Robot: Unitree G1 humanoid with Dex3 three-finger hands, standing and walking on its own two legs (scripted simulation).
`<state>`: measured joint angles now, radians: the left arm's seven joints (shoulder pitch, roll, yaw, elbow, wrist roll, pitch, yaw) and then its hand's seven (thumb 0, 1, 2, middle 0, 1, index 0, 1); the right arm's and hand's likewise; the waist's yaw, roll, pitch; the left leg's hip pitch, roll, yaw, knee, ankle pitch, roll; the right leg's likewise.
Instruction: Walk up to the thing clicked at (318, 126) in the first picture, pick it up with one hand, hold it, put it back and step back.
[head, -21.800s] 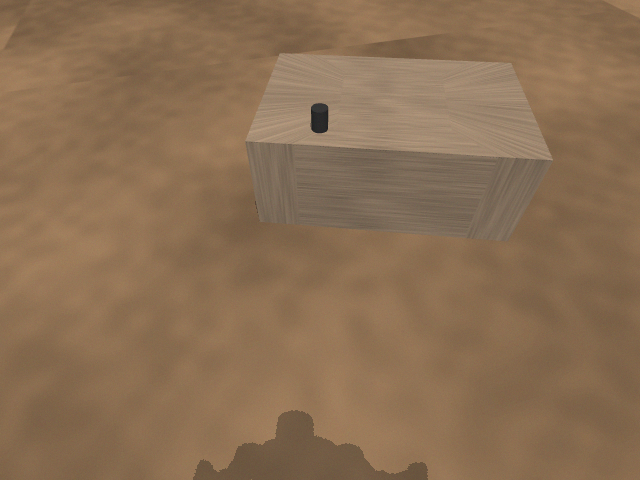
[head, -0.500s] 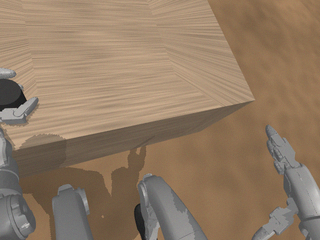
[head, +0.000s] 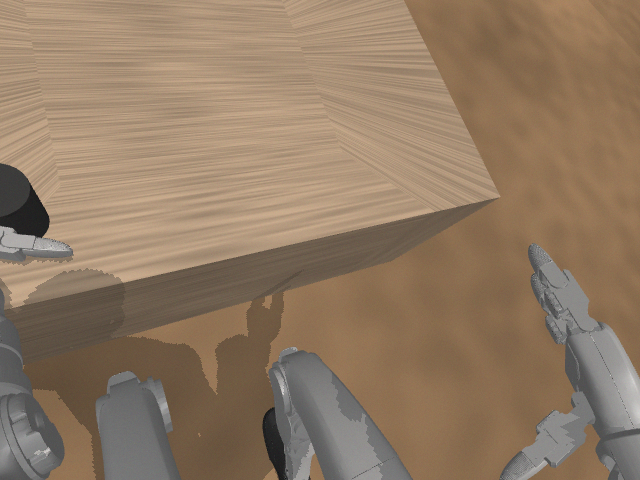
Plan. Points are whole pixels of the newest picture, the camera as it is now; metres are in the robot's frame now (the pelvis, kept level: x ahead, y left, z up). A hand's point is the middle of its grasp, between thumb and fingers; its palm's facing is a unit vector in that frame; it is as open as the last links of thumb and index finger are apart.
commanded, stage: withdraw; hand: left
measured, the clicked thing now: (7, 207) +0.48 +0.24 -0.09
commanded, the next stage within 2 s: rise in 0.18 s
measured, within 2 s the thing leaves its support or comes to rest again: neither
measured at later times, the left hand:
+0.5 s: hand out of the picture +0.48 +0.36 +0.08, palm faces +0.40 -0.89 -0.23, open 17.5 cm
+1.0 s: hand out of the picture +0.35 +0.31 +0.11, palm faces +0.30 -0.89 -0.35, open 17.2 cm
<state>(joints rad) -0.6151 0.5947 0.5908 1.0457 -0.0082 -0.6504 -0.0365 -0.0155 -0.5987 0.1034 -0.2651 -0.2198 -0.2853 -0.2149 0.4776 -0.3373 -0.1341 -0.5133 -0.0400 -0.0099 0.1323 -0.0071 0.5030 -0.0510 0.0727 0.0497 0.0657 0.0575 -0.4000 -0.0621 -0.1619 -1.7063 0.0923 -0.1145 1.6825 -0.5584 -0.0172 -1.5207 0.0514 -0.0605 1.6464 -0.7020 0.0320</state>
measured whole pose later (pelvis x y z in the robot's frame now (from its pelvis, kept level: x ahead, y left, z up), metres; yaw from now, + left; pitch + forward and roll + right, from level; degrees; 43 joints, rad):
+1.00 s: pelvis +0.05 +0.01 +0.16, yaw +5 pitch +15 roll -3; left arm -0.22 0.42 0.25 0.73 0.01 -0.01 0.08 -0.01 -0.50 0.08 -0.06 -0.06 -0.06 -0.07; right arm 0.41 -0.23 0.05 0.03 0.04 0.17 0.00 0.01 -0.65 -0.75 0.19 0.26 0.18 0.26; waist -0.08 -0.01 -0.14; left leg -0.84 0.07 -0.01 0.98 -0.40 0.00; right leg -0.69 0.01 0.00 0.92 -0.50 0.04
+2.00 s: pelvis +0.05 -0.01 +0.16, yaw +5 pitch +9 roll +0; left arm 0.45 0.19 -0.01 0.11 -0.03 0.00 0.09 -0.01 -0.55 0.05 -0.05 -0.05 -0.06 -0.06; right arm 0.46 -0.20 0.00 0.00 0.03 0.13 -0.09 0.02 -0.90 -0.90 0.21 0.30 0.20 0.31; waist 0.00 0.00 -0.12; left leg -0.71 0.05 0.01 0.95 -0.40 -0.03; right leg -0.60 -0.02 0.01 0.98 -0.54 0.01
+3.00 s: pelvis +0.04 -0.01 +0.16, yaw +6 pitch +8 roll -1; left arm 0.49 0.20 -0.01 0.05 -0.02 0.07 0.14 -0.01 -0.53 0.06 -0.06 -0.05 -0.06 -0.06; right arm 0.34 -0.22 0.01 0.35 0.03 0.06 -0.13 0.01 -0.90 -0.90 0.21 0.30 0.20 0.30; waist -0.02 0.01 -0.10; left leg -0.71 0.06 -0.01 0.97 -0.41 -0.03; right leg -0.58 0.00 -0.01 0.97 -0.53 0.02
